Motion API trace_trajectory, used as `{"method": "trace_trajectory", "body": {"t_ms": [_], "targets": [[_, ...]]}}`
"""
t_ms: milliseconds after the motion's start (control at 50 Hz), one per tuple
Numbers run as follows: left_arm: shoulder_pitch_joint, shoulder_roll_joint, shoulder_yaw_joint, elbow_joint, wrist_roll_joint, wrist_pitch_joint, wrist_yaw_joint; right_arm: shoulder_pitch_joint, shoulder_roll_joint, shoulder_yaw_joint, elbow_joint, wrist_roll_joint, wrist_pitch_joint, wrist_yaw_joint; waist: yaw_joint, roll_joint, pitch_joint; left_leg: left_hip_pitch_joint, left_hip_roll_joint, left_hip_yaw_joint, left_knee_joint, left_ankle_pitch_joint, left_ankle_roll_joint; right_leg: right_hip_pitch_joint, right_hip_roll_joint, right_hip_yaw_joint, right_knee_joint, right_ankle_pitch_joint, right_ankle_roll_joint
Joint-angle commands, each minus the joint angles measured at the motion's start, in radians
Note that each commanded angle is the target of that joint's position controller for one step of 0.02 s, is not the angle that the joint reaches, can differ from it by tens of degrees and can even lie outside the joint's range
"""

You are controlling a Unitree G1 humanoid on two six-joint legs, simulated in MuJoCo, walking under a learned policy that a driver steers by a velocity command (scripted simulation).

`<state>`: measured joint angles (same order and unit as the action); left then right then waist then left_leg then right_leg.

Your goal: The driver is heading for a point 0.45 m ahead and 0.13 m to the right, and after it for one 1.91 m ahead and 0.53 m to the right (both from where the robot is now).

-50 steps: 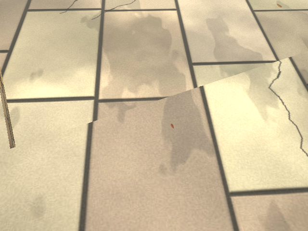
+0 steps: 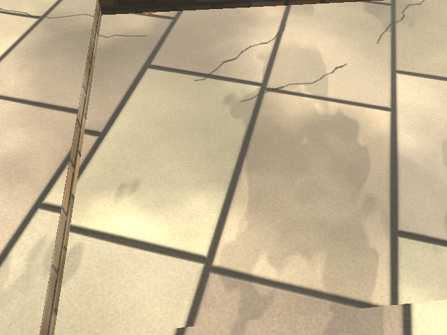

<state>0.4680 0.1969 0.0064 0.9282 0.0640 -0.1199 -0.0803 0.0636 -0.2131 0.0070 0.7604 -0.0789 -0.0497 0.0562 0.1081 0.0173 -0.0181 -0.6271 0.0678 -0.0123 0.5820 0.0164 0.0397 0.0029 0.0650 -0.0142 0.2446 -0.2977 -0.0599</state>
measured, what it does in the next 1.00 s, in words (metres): walks ahead, turning right: left foot, then right foot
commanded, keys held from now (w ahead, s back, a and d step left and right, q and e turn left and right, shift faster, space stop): w+e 0.46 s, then e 0.32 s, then no key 0.22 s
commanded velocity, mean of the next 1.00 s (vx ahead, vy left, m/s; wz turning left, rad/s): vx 0.34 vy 0.00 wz -0.44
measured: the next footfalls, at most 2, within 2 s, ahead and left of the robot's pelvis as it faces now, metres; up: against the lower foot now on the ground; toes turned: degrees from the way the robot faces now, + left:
left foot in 0.08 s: +0.22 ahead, +0.14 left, +0.00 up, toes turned +0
right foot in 0.60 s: +0.47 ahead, -0.18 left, +0.00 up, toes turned -22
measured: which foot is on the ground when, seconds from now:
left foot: up 0.00-0.06, down 0.08-0.62, up 0.64-1.00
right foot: down 0.00-0.10, up 0.12-0.58, down 0.60-1.00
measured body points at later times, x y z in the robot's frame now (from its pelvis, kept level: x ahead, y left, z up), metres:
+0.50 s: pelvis +0.28 +0.00 +0.00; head +0.29 +0.00 +0.45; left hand +0.51 +0.17 -0.11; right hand +0.17 -0.21 -0.15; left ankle +0.19 +0.14 -0.74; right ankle +0.42 -0.17 -0.70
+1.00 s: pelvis +0.40 -0.06 -0.01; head +0.41 -0.08 +0.44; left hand +0.63 +0.12 -0.12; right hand +0.37 -0.34 -0.14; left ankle +0.45 +0.05 -0.68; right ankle +0.43 -0.16 -0.74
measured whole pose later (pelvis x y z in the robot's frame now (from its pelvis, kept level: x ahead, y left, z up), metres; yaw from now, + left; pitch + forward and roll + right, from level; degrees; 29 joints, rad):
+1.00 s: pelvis +0.40 -0.06 -0.01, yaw -29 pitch +0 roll -1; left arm 0.21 0.24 0.06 0.80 0.02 0.02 0.01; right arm 0.20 -0.25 -0.04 0.82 -0.03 0.05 -0.02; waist 0.02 0.04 0.02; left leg -0.49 0.02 -0.01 1.03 -0.29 -0.02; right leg -0.34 0.13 0.06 0.45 -0.11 -0.09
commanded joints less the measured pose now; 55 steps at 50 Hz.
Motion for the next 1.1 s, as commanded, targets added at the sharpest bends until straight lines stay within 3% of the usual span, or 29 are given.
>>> {"method": "trace_trajectory", "body": {"t_ms": [20,60,80,100,120,140,160,180,220,240,360,480,520,560,580,600,620,640,660,700,720,740,780,840,880,940,980,1060,1100], "targets": [[0.05,0.16,0.04,-0.009,-0.006,0.005,-0.007,-0.151,-0.089,-0.025,-0.104,0.01,-0.015,-0.014,-0.026,-0.081,0.077,0.025,-0.028,0.022,-0.071,-0.055,0.02,0.028,-0.297,0.195,-0.014,0.459,-0.194],[0.014,0.191,0.052,-0.006,-0.004,0.01,-0.004,-0.113,-0.118,-0.037,-0.1,0.029,-0.026,-0.018,-0.088,-0.082,0.042,0.252,-0.06,0.065,-0.118,-0.014,0.061,-0.034,-0.271,0.177,0.067,0.663,-0.152],[-0.004,0.197,0.056,-0.01,0.005,0.004,-0.003,-0.01,-0.171,-0.057,-0.072,0.047,-0.038,-0.023,-0.137,-0.074,-0.031,0.485,-0.06,0.056,-0.061,0.04,0.108,-0.137,-0.212,0.14,0.177,0.758,-0.095],[0.029,0.123,0.035,-0.036,0.009,-0.009,0.003,0.193,-0.235,-0.07,-0.024,0.046,-0.049,-0.027,-0.185,0.046,-0.255,0.896,0.079,-0.064,0.029,0.251,0.252,-0.339,-0.098,0.075,0.453,0.588,-0.018],[0.138,0.018,-0.007,-0.057,0.026,-0.024,-0.006,0.437,-0.238,-0.068,0.026,0.046,-0.043,-0.038,-0.235,0.257,-0.505,1.311,0.386,-0.555,-0.148,0.127,0.47,-0.66,0.042,0.046,0.765,-0.126,0.05],[-0.038,0.103,0.027,-0.043,-0.003,-0.018,-0.015,0.531,-0.18,-0.068,0.077,0.014,-0.047,-0.053,-0.31,0.1,-0.278,1.125,0.357,-0.582,-0.257,-0.152,0.327,-0.804,-0.026,0.127,0.972,-0.232,0.018],[-0.107,0.107,0.037,-0.051,-0.016,-0.016,0.0,0.421,-0.187,-0.074,0.082,0.022,-0.057,-0.061,-0.255,0.087,-0.054,0.86,0.32,-0.432,-0.313,-0.318,0.24,-0.833,-0.093,0.125,1.027,-0.14,-0.013],[-0.111,0.116,0.041,-0.042,-0.004,-0.012,0.019,0.325,-0.126,-0.057,0.069,0.031,-0.054,-0.071,-0.204,0.078,-0.009,0.709,0.288,-0.334,-0.361,-0.307,0.216,-0.783,-0.14,0.107,0.991,-0.083,-0.027],[-0.119,0.051,0.02,-0.038,0.029,0.0,0.022,0.223,-0.034,-0.027,0.045,0.032,-0.054,-0.078,-0.13,0.05,-0.013,0.579,0.253,-0.196,-0.412,-0.101,0.207,-0.672,-0.185,0.113,0.932,-0.002,-0.031],[-0.124,0.026,0.017,-0.038,0.026,0.008,0.016,0.2,-0.026,-0.027,0.036,0.027,-0.057,-0.08,-0.11,0.044,-0.024,0.56,0.245,-0.144,-0.44,-0.055,0.207,-0.647,-0.19,0.107,0.903,-0.004,-0.026],[-0.266,0.021,0.004,-0.076,-0.004,0.026,-0.023,0.27,-0.078,-0.051,0.091,-0.015,-0.081,-0.068,-0.11,0.017,0.039,0.511,0.204,0.135,-0.493,0.197,0.197,-0.672,-0.197,0.039,0.599,0.277,0.016],[-0.386,0.091,0.025,-0.133,-0.004,0.043,-0.013,0.312,-0.127,-0.052,0.147,-0.01,-0.087,-0.033,-0.104,0.043,0.081,0.613,0.226,0.219,-0.436,0.302,0.165,-0.642,-0.151,0.032,0.434,0.348,-0.015],[-0.427,0.116,0.04,-0.153,-0.01,0.035,-0.009,0.321,-0.163,-0.066,0.15,0.008,-0.082,-0.05,-0.105,0.046,0.072,0.694,0.219,0.248,-0.372,0.425,0.136,-0.609,-0.12,0.0,0.374,0.291,-0.022],[-0.395,0.145,0.059,-0.153,-0.024,0.021,-0.004,0.316,-0.205,-0.083,0.14,0.007,-0.073,-0.069,-0.078,0.054,0.053,0.699,0.206,0.29,-0.256,0.572,0.099,-0.483,-0.059,-0.053,0.332,0.269,-0.04],[-0.272,0.094,0.054,-0.105,-0.047,0.05,0.034,0.345,-0.196,-0.098,0.187,0.119,-0.021,-0.075,-0.055,0.126,0.083,0.681,0.14,0.337,-0.022,0.67,0.027,-0.417,0.042,-0.182,0.33,0.198,-0.054],[-0.162,0.146,0.069,-0.084,-0.024,0.051,0.05,0.417,-0.19,-0.1,0.179,0.114,-0.007,-0.083,-0.035,0.065,0.013,0.552,0.122,0.339,0.218,0.571,-0.018,-0.208,0.018,-0.095,0.289,0.427,-0.086],[-0.045,0.286,0.111,-0.068,-0.007,0.057,0.061,0.458,-0.124,-0.09,0.134,0.101,-0.006,-0.089,-0.02,-0.122,-0.154,0.232,0.056,0.324,0.613,-0.027,-0.079,0.16,-0.233,0.188,0.403,0.971,-0.202],[-0.046,0.332,0.128,-0.085,-0.074,0.072,0.067,0.447,-0.091,-0.083,0.098,0.096,-0.001,-0.084,-0.031,-0.213,-0.34,0.022,-0.118,0.171,0.914,-0.697,-0.124,0.327,-0.417,0.519,0.335,1.391,-0.371],[-0.043,0.33,0.13,-0.093,-0.092,0.081,0.076,0.38,-0.122,-0.089,0.082,0.083,0.005,-0.082,-0.03,-0.094,-0.35,0.009,-0.045,0.02,0.894,-0.618,-0.113,0.263,-0.389,0.44,0.294,1.339,-0.344],[-0.201,0.22,0.107,-0.121,-0.077,0.104,0.092,0.295,-0.094,-0.078,0.068,0.076,0.006,-0.089,-0.087,-0.059,-0.128,0.036,0.023,-0.016,0.734,-0.498,-0.091,-0.041,-0.31,0.317,0.199,0.98,-0.271],[-0.242,0.175,0.093,-0.128,-0.084,0.111,0.094,0.275,-0.107,-0.081,0.059,0.055,0.025,-0.095,-0.117,-0.059,-0.072,0.091,0.04,-0.024,0.644,-0.468,-0.091,-0.164,-0.265,0.288,0.166,0.877,-0.232],[-0.274,0.156,0.085,-0.144,-0.074,0.119,0.095,0.29,-0.105,-0.08,0.06,0.043,0.049,-0.094,-0.138,-0.08,-0.082,0.15,0.033,-0.016,0.604,-0.461,-0.091,-0.236,-0.248,0.285,0.136,0.772,-0.226],[-0.282,0.187,0.09,-0.164,-0.057,0.121,0.091,0.281,-0.094,-0.075,0.044,0.039,0.081,-0.087,-0.144,-0.06,-0.104,0.213,0.0,0.005,0.559,-0.45,-0.093,-0.323,-0.235,0.288,0.1,0.687,-0.237],[-0.299,0.206,0.094,-0.194,-0.039,0.119,0.083,0.275,-0.099,-0.066,0.04,0.046,0.086,-0.083,-0.144,-0.065,-0.139,0.267,-0.022,0.016,0.568,-0.28,-0.071,-0.385,-0.24,0.283,0.056,0.573,-0.231],[-0.268,0.2,0.092,-0.18,-0.05,0.114,0.077,0.231,-0.128,-0.076,0.032,0.043,0.087,-0.083,-0.131,-0.073,-0.111,0.24,-0.027,0.003,0.527,-0.2,-0.063,-0.377,-0.212,0.281,0.042,0.403,-0.215],[-0.243,0.176,0.086,-0.176,-0.047,0.121,0.083,0.19,-0.133,-0.075,0.021,0.044,0.091,-0.079,-0.1,-0.091,-0.076,0.189,-0.029,-0.018,0.516,-0.235,-0.061,-0.316,-0.234,0.332,0.04,0.295,-0.241],[-0.275,0.147,0.075,-0.191,-0.038,0.13,0.093,0.175,-0.112,-0.064,0.011,0.044,0.09,-0.079,-0.094,-0.094,-0.064,0.224,-0.029,-0.022,0.476,-0.352,-0.049,-0.306,-0.269,0.358,0.068,0.374,-0.242],[-0.272,0.163,0.072,-0.175,-0.038,0.17,0.095,0.212,-0.085,-0.048,0.007,0.074,0.094,-0.086,-0.087,-0.153,-0.03,0.347,-0.094,0.038,0.143,-0.493,-0.033,-0.271,-0.213,0.349,0.106,0.387,-0.18],[-0.3,0.153,0.065,-0.166,-0.057,0.183,0.102,0.305,-0.065,-0.043,0.04,0.072,0.083,-0.092,-0.139,-0.1,-0.01,0.48,-0.095,0.039,-0.188,-0.316,-0.022,-0.31,-0.17,0.328,0.181,0.404,-0.118]]}}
